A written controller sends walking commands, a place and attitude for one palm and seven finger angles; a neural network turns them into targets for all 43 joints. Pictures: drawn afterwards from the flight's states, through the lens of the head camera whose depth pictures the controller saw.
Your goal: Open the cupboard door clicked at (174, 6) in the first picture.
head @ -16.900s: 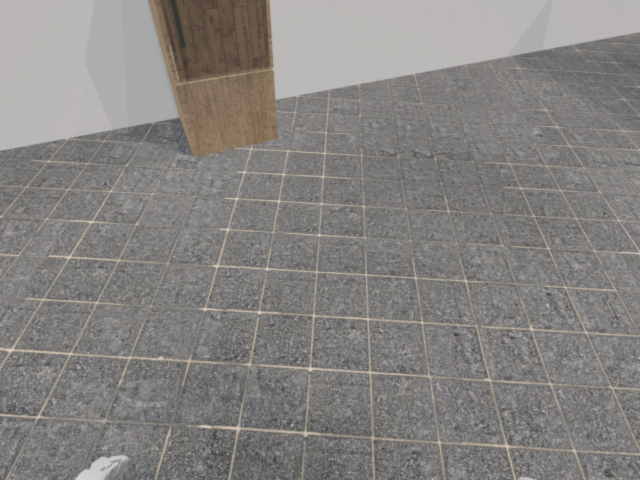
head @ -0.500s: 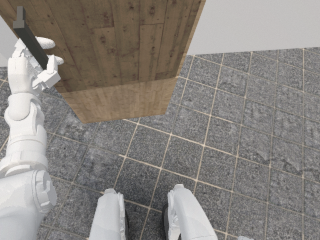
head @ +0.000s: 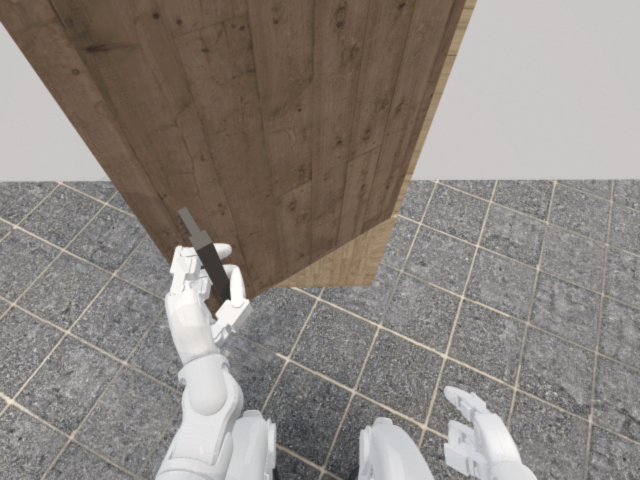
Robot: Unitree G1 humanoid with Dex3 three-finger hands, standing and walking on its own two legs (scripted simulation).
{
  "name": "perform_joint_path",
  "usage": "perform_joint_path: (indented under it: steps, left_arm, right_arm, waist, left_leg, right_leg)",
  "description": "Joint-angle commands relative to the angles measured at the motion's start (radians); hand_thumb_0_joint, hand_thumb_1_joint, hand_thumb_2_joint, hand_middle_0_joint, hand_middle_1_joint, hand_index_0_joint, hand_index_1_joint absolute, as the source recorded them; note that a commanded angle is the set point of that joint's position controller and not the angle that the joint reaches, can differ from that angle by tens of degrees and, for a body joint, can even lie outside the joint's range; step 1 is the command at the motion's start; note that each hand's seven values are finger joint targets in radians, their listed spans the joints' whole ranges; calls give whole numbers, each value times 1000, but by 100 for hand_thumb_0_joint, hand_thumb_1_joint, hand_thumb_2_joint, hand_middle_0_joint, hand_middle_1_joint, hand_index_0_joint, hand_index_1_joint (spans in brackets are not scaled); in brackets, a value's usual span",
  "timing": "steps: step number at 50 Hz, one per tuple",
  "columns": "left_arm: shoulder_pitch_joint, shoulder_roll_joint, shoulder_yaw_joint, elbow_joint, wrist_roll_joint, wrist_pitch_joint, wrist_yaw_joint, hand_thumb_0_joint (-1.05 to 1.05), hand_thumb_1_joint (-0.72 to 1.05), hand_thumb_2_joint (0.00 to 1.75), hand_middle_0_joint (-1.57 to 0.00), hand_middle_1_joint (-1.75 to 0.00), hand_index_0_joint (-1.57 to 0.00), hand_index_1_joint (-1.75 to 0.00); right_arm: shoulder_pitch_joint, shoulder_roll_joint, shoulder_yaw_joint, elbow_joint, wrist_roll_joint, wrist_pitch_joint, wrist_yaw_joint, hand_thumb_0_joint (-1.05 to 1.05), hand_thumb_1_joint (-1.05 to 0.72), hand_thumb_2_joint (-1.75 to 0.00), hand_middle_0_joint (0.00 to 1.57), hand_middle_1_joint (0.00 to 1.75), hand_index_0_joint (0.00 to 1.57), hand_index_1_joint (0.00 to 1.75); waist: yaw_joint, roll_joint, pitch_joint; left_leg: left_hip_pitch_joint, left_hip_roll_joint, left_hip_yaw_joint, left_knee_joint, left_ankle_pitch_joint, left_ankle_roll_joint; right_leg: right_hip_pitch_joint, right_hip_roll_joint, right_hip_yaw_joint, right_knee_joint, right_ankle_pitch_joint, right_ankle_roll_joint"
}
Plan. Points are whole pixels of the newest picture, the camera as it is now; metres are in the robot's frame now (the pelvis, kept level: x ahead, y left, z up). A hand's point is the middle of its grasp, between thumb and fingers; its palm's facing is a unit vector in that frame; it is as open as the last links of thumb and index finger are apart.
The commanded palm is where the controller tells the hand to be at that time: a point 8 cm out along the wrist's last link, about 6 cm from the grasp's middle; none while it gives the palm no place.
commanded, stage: pull the door open along its arc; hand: left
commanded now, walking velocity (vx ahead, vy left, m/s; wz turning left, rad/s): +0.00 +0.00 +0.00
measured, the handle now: (210, 264) +0.37 +0.15 +0.01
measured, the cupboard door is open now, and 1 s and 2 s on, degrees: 32 40 41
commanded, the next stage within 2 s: open thumb and fingers to let go in 0.16 s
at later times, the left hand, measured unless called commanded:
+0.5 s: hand (271, 322) +0.30 +0.07 +0.00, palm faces +0.45 -0.89 -0.05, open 6.8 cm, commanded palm +0.25 +0.11 +0.00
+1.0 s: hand (270, 328) +0.30 +0.07 +0.00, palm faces +0.40 -0.92 -0.01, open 14.6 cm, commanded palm +0.25 +0.11 +0.00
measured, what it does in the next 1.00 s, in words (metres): stands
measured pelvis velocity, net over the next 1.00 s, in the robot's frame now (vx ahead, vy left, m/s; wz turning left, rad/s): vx -0.01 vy -0.01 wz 0.04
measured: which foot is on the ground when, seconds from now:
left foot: down 0.00-1.00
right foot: down 0.00-1.00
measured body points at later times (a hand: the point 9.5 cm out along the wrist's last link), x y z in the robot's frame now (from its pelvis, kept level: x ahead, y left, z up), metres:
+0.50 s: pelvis +0.00 -0.04 -0.01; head +0.11 -0.05 +0.43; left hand +0.27 +0.12 +0.01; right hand +0.19 -0.26 -0.13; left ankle +0.02 +0.12 -0.62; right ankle +0.01 -0.11 -0.62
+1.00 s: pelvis -0.01 -0.01 +0.00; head +0.08 -0.01 +0.43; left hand +0.27 +0.12 +0.01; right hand +0.17 -0.22 -0.12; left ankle +0.02 +0.12 -0.62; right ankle +0.01 -0.11 -0.62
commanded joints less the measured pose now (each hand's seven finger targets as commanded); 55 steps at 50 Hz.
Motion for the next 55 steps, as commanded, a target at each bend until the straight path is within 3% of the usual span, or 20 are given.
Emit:
perform_joint_path:
  steps: [1,4,8,12,13,15,17,20,24,29,30,33,35,39,47,53,55]
  left_arm:
    - [127,40,57,-239,-17,-56,86,0,90,90,-40,-135,-40,-135]
    - [180,9,9,-257,-6,-50,83,0,90,90,-40,-135,-40,-135]
    - [92,-54,-96,-260,53,-50,94,0,90,90,-40,-135,-40,-135]
    - [7,-102,-171,-251,94,-51,106,0,90,90,-40,-135,-40,-135]
    - [-81,-89,-170,-246,104,-55,115,0,90,90,-40,-135,-40,-135]
    - [-68,-61,-141,-228,106,-54,115,0,76,84,-39,-134,-39,-134]
    - [-49,-40,-113,-239,88,-54,113,0,62,78,-38,-132,-38,-132]
    - [-22,-48,-126,-250,63,-35,91,0,41,69,-36,-130,-36,-130]
    - [-9,-41,-107,-276,5,-22,69,0,13,57,-35,-127,-35,-127]
    - [-44,-30,-103,-234,13,-36,70,0,-22,42,-32,-123,-32,-123]
    - [-66,-12,-94,-240,24,-44,73,0,-29,39,-32,-122,-32,-122]
    - [-69,-33,-110,-227,38,-63,79,0,-50,30,-30,-120,-30,-120]
    - [-80,-36,-113,-217,41,-63,83,0,-50,30,-30,-120,-30,-120]
    - [-91,-66,-132,-220,36,-56,98,0,-50,30,-27,-100,-27,-100]
    - [-100,-108,-167,-208,79,-20,131,0,-50,30,-20,-60,-20,-60]
    - [-166,-111,-156,-181,102,-7,160,0,-50,30,-15,-30,-15,-30]
    - [-178,-103,-144,-181,104,-1,167,0,-50,30,-15,-30,-15,-30]
  right_arm:
    - [25,-108,-48,-110,-2,-55,-29,0,-90,-90,20,30,20,30]
    - [3,-91,-42,-100,-5,-81,-41,0,-90,-90,20,30,20,30]
    - [-17,-82,-36,-77,-17,-120,-50,0,-90,-90,20,30,20,30]
    - [-24,-81,-35,-50,-28,-161,-59,0,-90,-90,20,30,20,30]
    - [-20,-85,-35,-36,-30,-166,-62,0,-90,-90,20,30,20,30]
    - [-12,-84,-40,-35,-30,-174,-71,0,-90,-90,20,30,20,30]
    - [-11,-83,-45,-37,-27,-175,-73,0,-90,-90,20,30,20,30]
    - [2,-88,-50,-44,-21,-172,-75,0,-90,-90,20,30,20,30]
    - [6,-92,-53,-40,-9,-168,-77,0,-90,-90,20,30,20,30]
    - [-1,-98,-51,-28,-12,-172,-78,0,-90,-90,20,30,20,30]
    - [-6,-100,-53,-27,-15,-174,-80,0,-90,-90,20,30,20,30]
    - [-13,-101,-54,-26,-16,-179,-74,0,-90,-90,20,30,20,30]
    - [-11,-106,-55,-30,-17,-181,-72,0,-90,-90,20,30,20,30]
    - [-13,-107,-53,-41,-16,-182,-66,0,-90,-90,20,30,20,30]
    - [-13,-107,-44,-53,-22,-183,-64,0,-90,-90,20,30,20,30]
    - [-26,-103,-36,-46,-29,-187,-65,0,-90,-90,20,30,20,30]
    - [-30,-104,-36,-50,-28,-184,-67,0,-90,-90,20,30,20,30]
  waist:
    - [63,-41,-337]
    - [54,-77,-321]
    - [19,-55,-284]
    - [-13,-70,-298]
    - [-29,-66,-288]
    - [-20,-96,-308]
    - [0,-84,-364]
    - [-3,-94,-396]
    - [-7,-130,-384]
    - [-16,-148,-305]
    - [-13,-126,-302]
    - [-3,-91,-317]
    - [-1,-69,-305]
    - [3,-51,-328]
    - [3,-54,-319]
    - [1,-44,-308]
    - [8,-25,-307]
  left_leg:
    - [228,-58,-20,-175,321,-8]
    - [213,-63,-16,-162,303,-4]
    - [199,-65,-27,-130,274,1]
    - [171,-67,-35,-89,237,4]
    - [158,-66,-39,-78,230,5]
    - [123,-68,-40,-63,224,4]
    - [115,-72,-34,-64,237,0]
    - [105,-71,-33,-65,251,-1]
    - [85,-71,-36,-72,235,-6]
    - [70,-69,-45,-75,193,-1]
    - [67,-66,-46,-69,195,1]
    - [96,-69,-41,-78,184,3]
    - [113,-67,-39,-84,182,6]
    - [157,-69,-33,-102,189,7]
    - [212,-63,-50,-134,211,7]
    - [205,-65,-56,-135,166,7]
    - [208,-63,-61,-142,167,4]
  right_leg:
    - [334,30,16,-187,412,-4]
    - [353,24,32,-205,431,5]
    - [293,11,44,-203,416,9]
    - [269,-6,74,-212,400,20]
    - [252,-9,81,-211,385,19]
    - [290,-20,111,-218,401,25]
    - [357,-35,137,-218,461,31]
    - [417,-46,158,-228,534,40]
    - [469,-60,183,-252,583,56]
    - [387,-50,163,-258,438,48]
    - [372,-46,166,-254,418,42]
    - [330,-37,142,-243,345,31]
    - [301,-27,125,-245,302,22]
    - [278,-13,87,-234,276,12]
    - [211,13,15,-200,253,-3]
    - [170,16,7,-196,182,-7]
    - [163,18,0,-189,175,-12]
